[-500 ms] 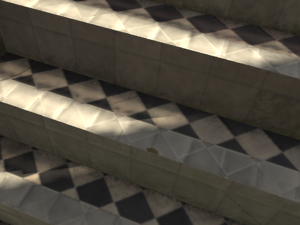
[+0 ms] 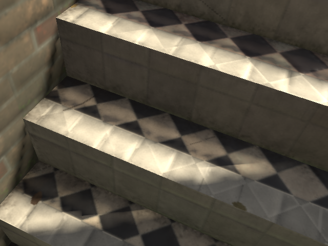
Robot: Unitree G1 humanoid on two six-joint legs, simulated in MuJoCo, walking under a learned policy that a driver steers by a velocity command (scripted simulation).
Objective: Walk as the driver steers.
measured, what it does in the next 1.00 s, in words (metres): climbs, turning right: right foot 0.04 m higher, then left foot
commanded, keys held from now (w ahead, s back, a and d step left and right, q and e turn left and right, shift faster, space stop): w+e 1.00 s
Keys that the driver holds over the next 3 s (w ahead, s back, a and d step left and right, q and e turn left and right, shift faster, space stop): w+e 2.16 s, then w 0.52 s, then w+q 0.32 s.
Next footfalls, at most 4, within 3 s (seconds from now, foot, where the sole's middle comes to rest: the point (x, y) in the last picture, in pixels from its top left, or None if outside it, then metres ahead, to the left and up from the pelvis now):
0.16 right None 0.04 0.01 -0.69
0.46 left None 0.15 0.30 -0.69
1.06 right None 0.29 -0.03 -0.47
1.48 left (106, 245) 0.40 0.17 -0.47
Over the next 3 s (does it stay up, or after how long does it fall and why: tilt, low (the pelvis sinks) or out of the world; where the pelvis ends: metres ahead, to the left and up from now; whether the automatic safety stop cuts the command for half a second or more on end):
stays up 0.79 -0.33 0.76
